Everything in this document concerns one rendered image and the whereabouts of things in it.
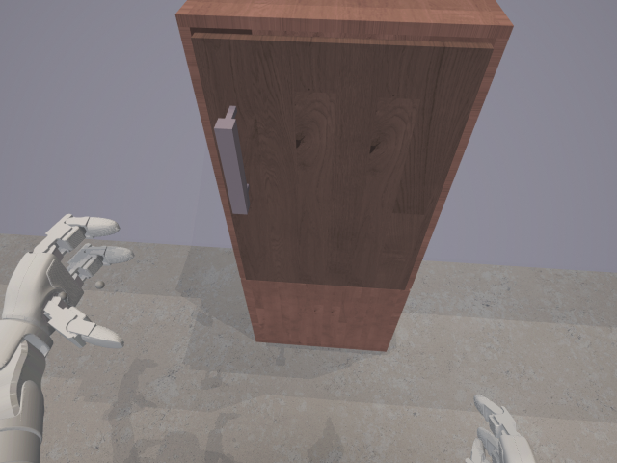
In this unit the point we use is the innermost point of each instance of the cupboard door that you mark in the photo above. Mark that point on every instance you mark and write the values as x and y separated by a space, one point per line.
346 145

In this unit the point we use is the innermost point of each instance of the left robot forearm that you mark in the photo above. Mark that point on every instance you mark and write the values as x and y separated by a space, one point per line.
23 348

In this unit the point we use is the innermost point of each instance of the handle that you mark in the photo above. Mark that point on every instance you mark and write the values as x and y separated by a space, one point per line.
227 137

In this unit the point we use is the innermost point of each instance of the left robot hand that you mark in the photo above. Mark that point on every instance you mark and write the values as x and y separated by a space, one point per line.
32 292

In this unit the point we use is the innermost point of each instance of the right robot hand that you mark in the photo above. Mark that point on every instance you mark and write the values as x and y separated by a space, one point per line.
511 447

